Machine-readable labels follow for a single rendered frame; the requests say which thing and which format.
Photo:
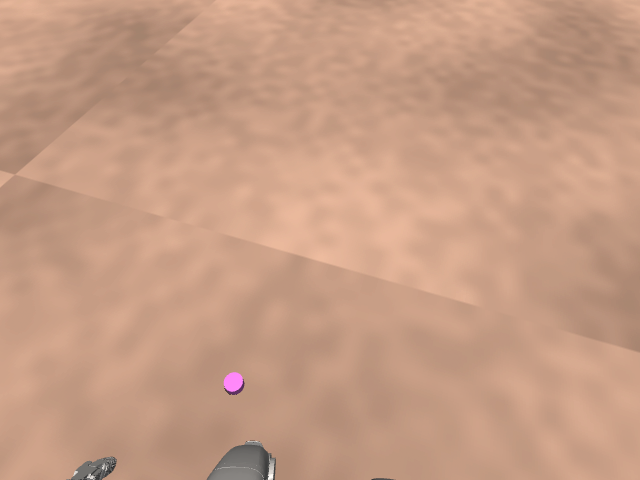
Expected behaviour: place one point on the left robot hand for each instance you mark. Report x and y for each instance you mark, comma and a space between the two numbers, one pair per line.
95, 470

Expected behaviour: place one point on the tin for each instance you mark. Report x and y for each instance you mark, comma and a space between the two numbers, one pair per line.
234, 383

